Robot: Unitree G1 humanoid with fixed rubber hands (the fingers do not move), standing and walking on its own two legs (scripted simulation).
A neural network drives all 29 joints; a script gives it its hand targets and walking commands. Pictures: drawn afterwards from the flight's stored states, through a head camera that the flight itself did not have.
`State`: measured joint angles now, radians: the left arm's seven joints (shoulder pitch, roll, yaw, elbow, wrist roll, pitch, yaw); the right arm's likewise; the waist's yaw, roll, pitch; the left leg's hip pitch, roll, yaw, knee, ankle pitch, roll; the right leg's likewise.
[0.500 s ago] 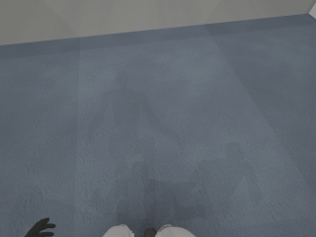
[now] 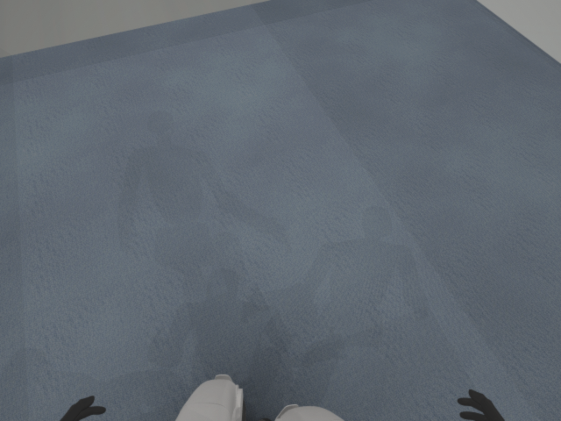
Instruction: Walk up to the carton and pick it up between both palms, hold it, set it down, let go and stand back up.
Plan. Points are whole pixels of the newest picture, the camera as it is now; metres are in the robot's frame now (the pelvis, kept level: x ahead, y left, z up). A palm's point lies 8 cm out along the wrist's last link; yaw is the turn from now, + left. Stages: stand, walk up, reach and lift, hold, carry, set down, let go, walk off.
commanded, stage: walk up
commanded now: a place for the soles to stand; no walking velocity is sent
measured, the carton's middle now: out of the picture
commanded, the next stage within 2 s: none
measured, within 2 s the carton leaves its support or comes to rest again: neither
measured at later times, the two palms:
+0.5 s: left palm out of the picture +0.11 +0.02 -0.08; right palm out of the picture +0.01 -0.57 -0.13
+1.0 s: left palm out of the picture +0.04 -0.11 -0.11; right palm out of the picture -0.09 -0.70 -0.17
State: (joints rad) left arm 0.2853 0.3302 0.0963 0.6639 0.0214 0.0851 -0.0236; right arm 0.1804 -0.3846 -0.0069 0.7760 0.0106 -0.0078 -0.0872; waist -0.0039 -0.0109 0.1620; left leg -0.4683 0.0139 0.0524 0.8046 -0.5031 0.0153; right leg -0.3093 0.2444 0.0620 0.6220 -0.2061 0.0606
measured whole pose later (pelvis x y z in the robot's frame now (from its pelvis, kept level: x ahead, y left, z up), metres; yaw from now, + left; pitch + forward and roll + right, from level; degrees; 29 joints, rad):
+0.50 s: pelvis -0.03 -0.25 +0.00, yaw -14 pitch +1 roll +2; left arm 0.27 0.31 0.08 0.67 0.02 0.06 0.01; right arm 0.11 -0.40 -0.01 0.81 0.01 0.04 -0.07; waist 0.00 0.05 0.17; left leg -0.60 -0.01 -0.04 1.23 -0.50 -0.01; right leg -0.37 0.14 0.11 0.62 -0.26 -0.04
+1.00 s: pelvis -0.14 -0.36 -0.05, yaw -28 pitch -3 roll +1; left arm 0.31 0.31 0.06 0.73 0.02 0.03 0.04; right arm -0.08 -0.41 -0.02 0.79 0.00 0.08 -0.03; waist 0.00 0.14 0.21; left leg -0.56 0.01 -0.06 1.14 -0.50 -0.02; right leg -0.40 0.10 0.19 0.96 -0.51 0.02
